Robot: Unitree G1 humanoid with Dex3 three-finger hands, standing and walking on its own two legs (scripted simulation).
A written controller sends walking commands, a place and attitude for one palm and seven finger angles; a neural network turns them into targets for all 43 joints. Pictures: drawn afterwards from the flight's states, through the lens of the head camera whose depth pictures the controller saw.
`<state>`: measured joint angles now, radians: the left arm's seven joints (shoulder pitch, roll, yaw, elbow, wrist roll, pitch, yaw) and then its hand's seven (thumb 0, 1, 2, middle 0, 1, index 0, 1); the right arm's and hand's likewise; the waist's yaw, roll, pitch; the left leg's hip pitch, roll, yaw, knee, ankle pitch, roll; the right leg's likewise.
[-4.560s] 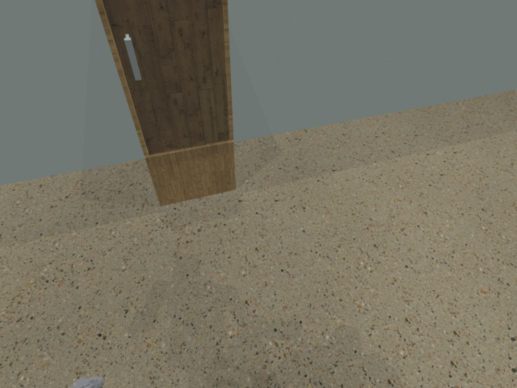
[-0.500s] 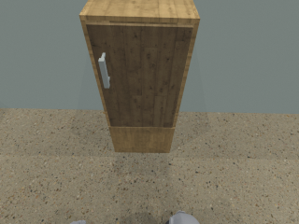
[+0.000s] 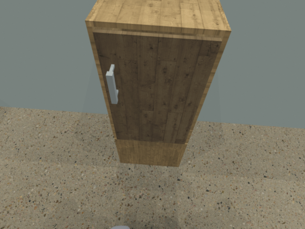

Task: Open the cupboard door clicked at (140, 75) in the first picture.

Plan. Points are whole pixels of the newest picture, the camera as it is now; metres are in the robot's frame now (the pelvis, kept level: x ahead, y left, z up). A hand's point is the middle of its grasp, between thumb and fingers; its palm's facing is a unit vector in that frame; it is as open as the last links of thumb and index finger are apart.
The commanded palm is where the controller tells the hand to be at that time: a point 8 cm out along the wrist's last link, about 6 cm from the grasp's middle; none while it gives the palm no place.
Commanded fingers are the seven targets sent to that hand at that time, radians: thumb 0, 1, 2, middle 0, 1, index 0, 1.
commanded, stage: come to a stop and stand still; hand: left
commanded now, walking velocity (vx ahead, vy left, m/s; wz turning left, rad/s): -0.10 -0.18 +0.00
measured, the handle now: (113, 84) +0.54 +0.18 +0.03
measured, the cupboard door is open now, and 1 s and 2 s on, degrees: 0 0 0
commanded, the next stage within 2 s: look again from close up in 1.52 s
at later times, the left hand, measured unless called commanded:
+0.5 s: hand out of the picture +0.00 +0.16 -0.16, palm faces -0.02 -0.97 -0.25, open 7.4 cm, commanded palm none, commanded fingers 0.00 0.90 0.90 -0.20 -0.30 -0.20 -0.30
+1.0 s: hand out of the picture -0.10 +0.13 -0.16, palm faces +0.07 -0.98 -0.20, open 7.4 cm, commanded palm none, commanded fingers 0.00 0.90 0.90 -0.20 -0.30 -0.20 -0.30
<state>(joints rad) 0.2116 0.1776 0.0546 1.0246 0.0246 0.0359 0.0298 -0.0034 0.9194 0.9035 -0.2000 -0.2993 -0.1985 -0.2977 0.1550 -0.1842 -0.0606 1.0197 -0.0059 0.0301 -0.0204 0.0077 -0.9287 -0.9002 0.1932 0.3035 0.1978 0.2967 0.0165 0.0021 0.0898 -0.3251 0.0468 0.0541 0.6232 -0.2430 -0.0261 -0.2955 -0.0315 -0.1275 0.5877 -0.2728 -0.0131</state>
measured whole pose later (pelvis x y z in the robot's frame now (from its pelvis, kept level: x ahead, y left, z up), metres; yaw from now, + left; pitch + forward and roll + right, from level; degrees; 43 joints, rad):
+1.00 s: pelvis -0.03 -0.03 +0.01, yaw -2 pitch +0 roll +1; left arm 0.40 0.11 0.02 1.12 0.03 0.01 0.03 0.00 0.91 0.90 -0.20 -0.30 -0.20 -0.30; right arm 0.18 -0.21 -0.05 1.04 0.00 0.03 -0.01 0.00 -0.91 -0.90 0.19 0.30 0.20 0.30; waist 0.05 0.01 0.05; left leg -0.27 0.03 0.06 0.54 -0.22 -0.04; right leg -0.12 -0.07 -0.05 0.49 -0.37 0.02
